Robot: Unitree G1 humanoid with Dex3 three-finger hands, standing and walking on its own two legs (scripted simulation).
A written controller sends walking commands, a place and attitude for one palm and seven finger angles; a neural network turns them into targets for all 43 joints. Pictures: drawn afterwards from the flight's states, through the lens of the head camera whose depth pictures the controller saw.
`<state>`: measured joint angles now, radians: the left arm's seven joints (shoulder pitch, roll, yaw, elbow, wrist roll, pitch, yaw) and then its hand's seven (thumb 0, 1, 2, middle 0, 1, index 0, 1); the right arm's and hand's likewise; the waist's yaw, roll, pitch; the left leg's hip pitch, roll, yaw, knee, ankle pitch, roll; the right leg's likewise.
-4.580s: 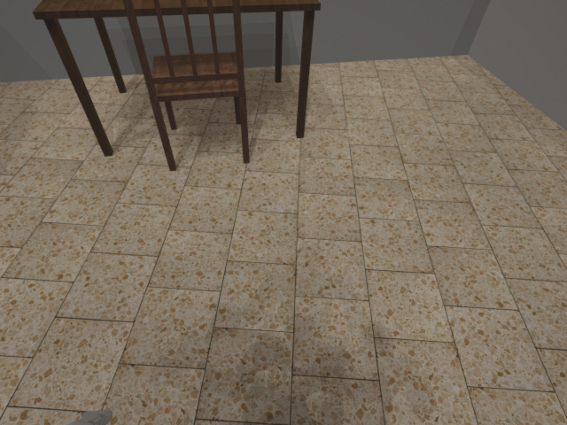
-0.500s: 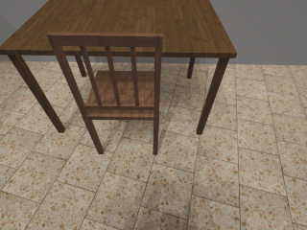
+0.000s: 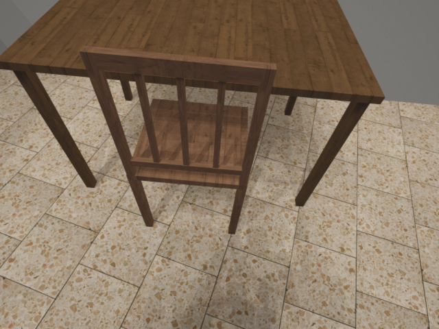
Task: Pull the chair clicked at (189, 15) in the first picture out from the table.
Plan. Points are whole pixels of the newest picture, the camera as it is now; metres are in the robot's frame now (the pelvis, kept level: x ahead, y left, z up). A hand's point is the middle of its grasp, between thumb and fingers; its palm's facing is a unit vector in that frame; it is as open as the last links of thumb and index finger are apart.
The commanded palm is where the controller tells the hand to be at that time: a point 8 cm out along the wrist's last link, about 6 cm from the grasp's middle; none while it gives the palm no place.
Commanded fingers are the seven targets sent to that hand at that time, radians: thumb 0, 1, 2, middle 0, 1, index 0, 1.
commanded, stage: take the last steps up to it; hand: left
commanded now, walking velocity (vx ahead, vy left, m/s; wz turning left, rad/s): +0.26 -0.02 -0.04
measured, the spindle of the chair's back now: (183, 127) +0.62 +0.14 -0.07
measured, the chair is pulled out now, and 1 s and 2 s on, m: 0.00 0.00 0.00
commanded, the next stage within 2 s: come to a stop and stand still in 0.26 s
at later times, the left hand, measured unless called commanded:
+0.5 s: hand (157, 278) +0.23 +0.15 -0.15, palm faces +0.02 -0.97 -0.24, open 7.1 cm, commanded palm none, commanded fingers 0.00 0.90 0.90 -0.20 -0.30 -0.20 -0.30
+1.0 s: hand (114, 309) +0.17 +0.23 -0.18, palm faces +0.02 -0.98 -0.19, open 7.3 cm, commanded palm none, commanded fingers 0.00 0.90 0.90 -0.20 -0.30 -0.20 -0.30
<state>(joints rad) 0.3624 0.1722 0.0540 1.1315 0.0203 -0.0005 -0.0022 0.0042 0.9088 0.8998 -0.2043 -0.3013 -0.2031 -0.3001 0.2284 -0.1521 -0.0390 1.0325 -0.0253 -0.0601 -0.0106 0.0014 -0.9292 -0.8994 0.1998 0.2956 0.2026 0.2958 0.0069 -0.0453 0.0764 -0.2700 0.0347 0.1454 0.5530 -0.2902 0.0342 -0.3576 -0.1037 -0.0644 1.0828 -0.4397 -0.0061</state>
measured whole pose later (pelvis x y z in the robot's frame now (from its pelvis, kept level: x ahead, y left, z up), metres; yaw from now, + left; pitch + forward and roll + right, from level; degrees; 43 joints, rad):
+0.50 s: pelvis +0.16 -0.03 +0.01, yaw -1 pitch +0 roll +1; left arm 0.18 0.14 0.05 1.02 0.02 -0.04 0.04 -0.02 0.95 0.90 -0.21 -0.30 -0.21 -0.30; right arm 0.25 -0.16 -0.03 1.09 -0.01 -0.01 -0.03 0.00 -0.91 -0.90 0.20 0.30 0.20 0.30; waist -0.02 0.03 0.06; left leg -0.39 0.05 0.04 0.97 -0.43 -0.02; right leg -0.25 -0.01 -0.13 0.46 -0.21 -0.06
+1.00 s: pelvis +0.15 +0.03 +0.01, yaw -2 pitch +1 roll -3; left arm 0.24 0.24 0.07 1.05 0.02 0.07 0.03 0.00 0.91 0.90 -0.20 -0.30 -0.20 -0.30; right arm 0.15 -0.12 -0.01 1.01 -0.01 0.01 -0.05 0.00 -0.93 -0.90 0.20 0.30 0.21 0.30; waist 0.01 -0.06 0.06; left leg -0.27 0.01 0.08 0.41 -0.16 0.07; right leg -0.37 0.01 0.07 1.06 -0.40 0.05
